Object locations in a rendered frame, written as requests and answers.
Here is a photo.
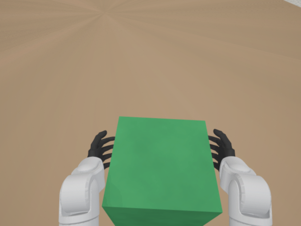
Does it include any right robot hand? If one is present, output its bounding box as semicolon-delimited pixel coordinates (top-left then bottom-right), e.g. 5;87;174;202
208;129;235;171

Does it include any right robot forearm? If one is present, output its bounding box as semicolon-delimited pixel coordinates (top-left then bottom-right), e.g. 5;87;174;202
219;156;272;226

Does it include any left robot hand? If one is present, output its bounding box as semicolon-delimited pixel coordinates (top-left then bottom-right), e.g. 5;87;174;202
87;130;115;169

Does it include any carton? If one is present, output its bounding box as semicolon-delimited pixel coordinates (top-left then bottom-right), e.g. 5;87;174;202
102;116;223;226

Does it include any left robot forearm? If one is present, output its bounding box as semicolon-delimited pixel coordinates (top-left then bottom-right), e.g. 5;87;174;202
59;157;105;226

